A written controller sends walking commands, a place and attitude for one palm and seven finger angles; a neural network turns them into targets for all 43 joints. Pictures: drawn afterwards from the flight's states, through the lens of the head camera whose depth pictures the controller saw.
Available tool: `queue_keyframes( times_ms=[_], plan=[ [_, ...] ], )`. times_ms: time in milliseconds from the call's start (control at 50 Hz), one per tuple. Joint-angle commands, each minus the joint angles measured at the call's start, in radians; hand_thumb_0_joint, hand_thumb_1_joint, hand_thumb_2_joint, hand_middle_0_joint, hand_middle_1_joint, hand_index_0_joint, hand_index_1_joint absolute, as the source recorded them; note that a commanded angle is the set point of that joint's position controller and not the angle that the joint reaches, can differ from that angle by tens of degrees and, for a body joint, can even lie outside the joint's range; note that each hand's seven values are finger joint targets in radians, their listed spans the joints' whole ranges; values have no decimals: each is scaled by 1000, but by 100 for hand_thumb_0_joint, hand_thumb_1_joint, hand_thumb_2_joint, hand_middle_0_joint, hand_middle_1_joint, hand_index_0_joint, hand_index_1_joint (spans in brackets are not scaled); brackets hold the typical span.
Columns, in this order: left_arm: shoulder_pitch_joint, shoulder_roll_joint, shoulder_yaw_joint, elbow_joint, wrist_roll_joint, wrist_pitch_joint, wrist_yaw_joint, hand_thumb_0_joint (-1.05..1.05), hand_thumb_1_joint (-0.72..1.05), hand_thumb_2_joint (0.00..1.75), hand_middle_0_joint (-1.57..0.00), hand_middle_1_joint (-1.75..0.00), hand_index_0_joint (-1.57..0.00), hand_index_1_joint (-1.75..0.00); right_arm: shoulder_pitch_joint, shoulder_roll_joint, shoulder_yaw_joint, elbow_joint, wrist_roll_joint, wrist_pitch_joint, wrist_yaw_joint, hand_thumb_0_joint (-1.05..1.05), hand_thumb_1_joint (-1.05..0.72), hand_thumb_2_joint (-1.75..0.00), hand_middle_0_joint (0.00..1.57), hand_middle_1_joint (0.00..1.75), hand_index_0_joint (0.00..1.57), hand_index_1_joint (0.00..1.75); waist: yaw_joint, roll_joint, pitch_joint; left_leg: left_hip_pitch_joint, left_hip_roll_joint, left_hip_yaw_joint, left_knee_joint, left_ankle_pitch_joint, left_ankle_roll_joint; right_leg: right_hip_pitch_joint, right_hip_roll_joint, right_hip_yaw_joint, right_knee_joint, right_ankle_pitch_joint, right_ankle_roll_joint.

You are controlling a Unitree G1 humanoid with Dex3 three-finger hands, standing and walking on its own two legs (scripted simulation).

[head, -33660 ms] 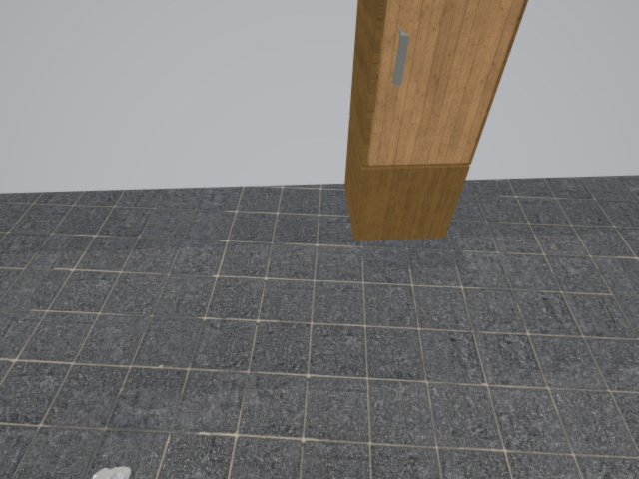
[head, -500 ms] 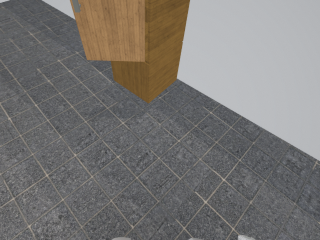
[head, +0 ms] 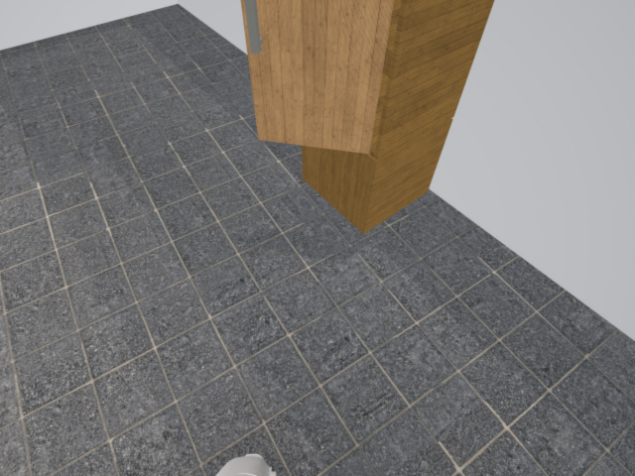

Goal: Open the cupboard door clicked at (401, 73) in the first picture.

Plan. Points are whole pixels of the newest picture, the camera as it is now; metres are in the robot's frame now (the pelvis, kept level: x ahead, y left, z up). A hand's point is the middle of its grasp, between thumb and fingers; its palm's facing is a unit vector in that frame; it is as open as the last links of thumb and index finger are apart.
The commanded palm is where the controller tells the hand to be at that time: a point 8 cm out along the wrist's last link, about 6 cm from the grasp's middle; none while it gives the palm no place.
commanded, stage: take the last steps up to it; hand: left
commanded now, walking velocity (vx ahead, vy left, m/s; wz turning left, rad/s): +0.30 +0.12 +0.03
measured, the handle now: (255, 20) +1.07 +0.27 +0.05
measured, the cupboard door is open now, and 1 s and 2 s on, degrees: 41 41 41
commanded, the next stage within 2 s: come to a stop and stand still in 1.12 s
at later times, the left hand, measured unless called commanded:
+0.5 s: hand (206, 387) +0.25 +0.20 -0.15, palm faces +0.04 -0.97 -0.23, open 7.3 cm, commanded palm none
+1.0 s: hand (181, 320) +0.36 +0.29 -0.18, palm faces +0.04 -0.99 -0.16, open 7.4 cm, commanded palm none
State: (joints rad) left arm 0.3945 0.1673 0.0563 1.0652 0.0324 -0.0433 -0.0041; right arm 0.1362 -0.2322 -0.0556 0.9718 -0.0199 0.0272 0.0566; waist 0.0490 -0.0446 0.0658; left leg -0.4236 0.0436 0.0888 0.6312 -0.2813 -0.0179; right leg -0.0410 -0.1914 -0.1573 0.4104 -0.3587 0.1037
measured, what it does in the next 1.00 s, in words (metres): walks ahead: left foot, then right foot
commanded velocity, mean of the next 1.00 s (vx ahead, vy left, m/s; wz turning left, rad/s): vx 0.29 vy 0.07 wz -0.03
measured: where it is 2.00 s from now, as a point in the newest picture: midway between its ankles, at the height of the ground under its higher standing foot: (304, 375)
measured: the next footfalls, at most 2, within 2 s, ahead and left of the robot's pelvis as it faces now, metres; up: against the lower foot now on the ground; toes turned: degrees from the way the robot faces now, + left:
left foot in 0.04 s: +0.12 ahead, +0.15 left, +0.00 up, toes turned +6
right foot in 0.38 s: +0.24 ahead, -0.07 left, +0.00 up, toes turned -9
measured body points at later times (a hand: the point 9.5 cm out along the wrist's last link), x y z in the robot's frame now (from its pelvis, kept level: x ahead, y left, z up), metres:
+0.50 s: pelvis +0.17 +0.02 +0.00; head +0.18 -0.01 +0.45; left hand +0.25 +0.25 -0.13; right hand +0.16 -0.21 -0.17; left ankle +0.12 +0.15 -0.67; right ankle +0.20 -0.06 -0.74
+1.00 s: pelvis +0.36 +0.11 +0.00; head +0.39 +0.12 +0.45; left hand +0.36 +0.34 -0.16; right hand +0.43 -0.13 -0.14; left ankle +0.39 +0.20 -0.74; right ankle +0.33 -0.02 -0.66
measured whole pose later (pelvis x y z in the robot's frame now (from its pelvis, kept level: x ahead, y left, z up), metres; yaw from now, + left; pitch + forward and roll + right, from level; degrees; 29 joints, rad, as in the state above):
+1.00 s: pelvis +0.36 +0.11 +0.00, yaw -2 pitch +0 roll +0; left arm 0.29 0.17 0.06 1.09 0.02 -0.01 -0.01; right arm 0.20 -0.16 -0.04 1.01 -0.03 -0.07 -0.02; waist 0.02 -0.04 0.05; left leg -0.24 0.01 0.16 0.46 -0.22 0.05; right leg -0.47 -0.11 -0.07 1.12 -0.36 -0.01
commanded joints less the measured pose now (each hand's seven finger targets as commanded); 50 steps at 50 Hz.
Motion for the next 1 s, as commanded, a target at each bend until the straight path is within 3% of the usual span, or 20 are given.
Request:
queue_keyframes(
  times_ms=[0, 20, 40, 60, 120, 260, 320, 340, 360, 380, 440, 500, 580, 680, 760, 780, 800, 820, 900, 980],
  plan=[
    [-4, 129, 32, -75, -16, -5, -6, 0, 90, 90, -20, -30, -20, -30, 305, -198, -46, 8, -16, -66, -37, 0, -90, -90, 20, 30, 20, 30, -166, 262, -233, 610, 186, -264, -195, 20, 120, -411, 45, -81, 509, 67, -61],
    [-96, 97, 14, -127, -15, -4, -3, 0, 90, 90, -20, -30, -20, -30, 403, -250, -57, 27, -10, -59, -57, 0, -90, -90, 20, 30, 20, 30, -197, 358, -237, 630, 319, -473, -317, 49, 204, -576, 108, 6, 746, -262, -65],
    [-164, 91, 17, -150, -19, 0, 1, 0, 90, 90, -20, -30, -20, -30, 376, -243, -55, 30, -13, -51, -71, 0, -90, -90, 20, 30, 20, 30, -184, 274, -167, 567, 356, -473, -365, 35, 247, -650, 76, 88, 867, -243, -93],
    [-174, 79, 17, -155, -13, -4, 3, 0, 90, 90, -20, -30, -20, -30, 314, -220, -43, 14, -16, -55, -66, 0, -90, -90, 20, 30, 20, 30, -154, 192, -104, 413, 346, -445, -386, -110, 248, -639, 53, 95, 907, -195, -113],
    [-127, 80, 16, -102, -5, 24, -12, 0, 90, 90, -20, -30, -20, -30, 134, -108, -12, -15, -13, -68, -75, 0, -90, -90, 20, 30, 20, 30, -56, 261, 4, 151, 245, -274, -440, -149, 179, -531, 10, 123, 793, -43, -106],
    [-142, 51, 9, -109, -9, 22, -21, 0, 90, 90, -20, -30, -20, -30, 148, -103, -13, 27, -13, -79, -65, 0, -90, -90, 20, 30, 20, 30, -19, 108, -6, 132, 204, -141, -421, -54, 197, -286, 91, 46, 327, 60, -96],
    [-19, 107, 31, -75, -4, 14, -14, 0, 90, 90, -20, -30, -20, -30, 124, -81, -8, 38, -6, -68, -58, 0, -90, -90, 20, 30, 20, 30, 49, 13, -4, -10, 113, -76, -238, -193, 124, -24, 114, 68, 151, 88, -106],
    [65, 166, 43, -53, 3, 3, -8, 0, 90, 90, -20, -30, -20, -30, 118, -45, -1, 28, 2, -67, -53, 0, -90, -90, 20, 30, 20, 30, 89, -143, 0, -114, -1, 29, 9, -219, 71, 65, -8, 253, -7, -77, -147],
    [128, 263, 61, -44, -1, -2, 0, 0, 90, 90, -20, -30, -20, -30, 139, -5, 4, -3, 4, -64, -47, 0, -90, -90, 20, 30, 20, 30, 97, -378, -21, -256, -75, 47, 340, -348, 38, 114, -263, 662, -245, -253, -253],
    [94, 248, 54, -63, -15, 0, 8, 0, 90, 90, -20, -30, -20, -30, 104, -64, -7, -16, -8, -59, -44, 0, -90, -90, 20, 30, 20, 30, 73, -234, 26, -280, -16, -76, 490, -275, 41, 15, -293, 730, -324, -376, -305],
    [-69, 125, 22, -102, -14, -17, 19, 0, 90, 90, -20, -30, -20, -30, 101, -34, -9, 24, -10, -53, -41, 0, -90, -90, 20, 30, 20, 30, -22, -92, 73, -220, 67, -115, 501, -20, 16, -171, -187, 454, -295, -147, -246],
    [-50, 103, 16, -78, -18, -43, 14, 0, 90, 90, -20, -30, -20, -30, 145, 14, 2, 48, -10, -47, -33, 0, -90, -90, 20, 30, 20, 30, -43, -61, -28, -141, 65, -60, 366, 60, -13, -102, -105, 231, -254, 217, -227],
    [13, 128, 22, -26, -15, -50, 10, 0, 90, 90, -20, -30, -20, -30, 81, 40, 9, 23, -4, -52, -26, 0, -90, -90, 20, 30, 20, 30, -11, -43, -63, -148, 44, -6, 162, 70, -29, 30, -96, 172, -212, 433, -247],
    [28, 146, 21, 17, -9, -37, 8, 0, 90, 90, -20, -30, -20, -30, -14, 31, 7, -15, -1, -62, -16, 0, -90, -90, 20, 30, 20, 30, 6, -141, 9, -90, 21, 19, 10, 69, -9, -1, -113, 154, -193, 360, -231],
    [-10, 136, 25, 19, -13, -23, 8, 0, 90, 90, -20, -30, -20, -30, 151, -21, -6, 37, -8, -81, -31, 0, -90, -90, 20, 30, 20, 30, -90, -19, -21, 292, -26, 54, -170, 82, 25, -186, -48, 91, 37, 325, -184],
    [-4, 101, 17, 4, -15, -20, 2, 0, 90, 90, -20, -30, -20, -30, 293, -106, -27, 72, -15, -89, -45, 0, -90, -90, 20, 30, 20, 30, -146, 160, -111, 487, 104, -106, -206, 39, 71, -317, 30, 27, 283, 207, -149],
    [10, 52, 5, -25, -22, -20, -1, 0, 90, 90, -20, -30, -20, -30, 400, -196, -49, 91, -22, -88, -62, 0, -90, -90, 20, 30, 20, 30, -165, 380, -191, 616, 332, -434, -322, 3, 169, -515, 152, -24, 591, -204, -109],
    [-66, 67, -1, -59, -17, -18, 3, 0, 90, 90, -20, -30, -20, -30, 417, -201, -45, 91, -14, -76, -75, 0, -90, -90, 20, 30, 20, 30, -176, 296, -164, 584, 378, -486, -366, 10, 220, -588, 133, 89, 764, -220, -127],
    [-111, 41, 7, -48, -7, 3, -6, 0, 90, 90, -20, -30, -20, -30, 196, -61, -3, 34, -10, -91, -82, 0, -90, -90, 20, 30, 20, 30, -73, 166, 17, 208, 302, -290, -450, -3, 194, -559, 41, 149, 809, -23, -122],
    [-91, 10, 2, -50, -8, 19, -13, 0, 90, 90, -20, -30, -20, -30, 190, -45, -2, 46, -11, -106, -83, 0, -90, -90, 20, 30, 20, 30, -36, 124, -22, 202, 238, -123, -451, 194, 189, -457, 56, 109, 574, 56, -108]
  ],
)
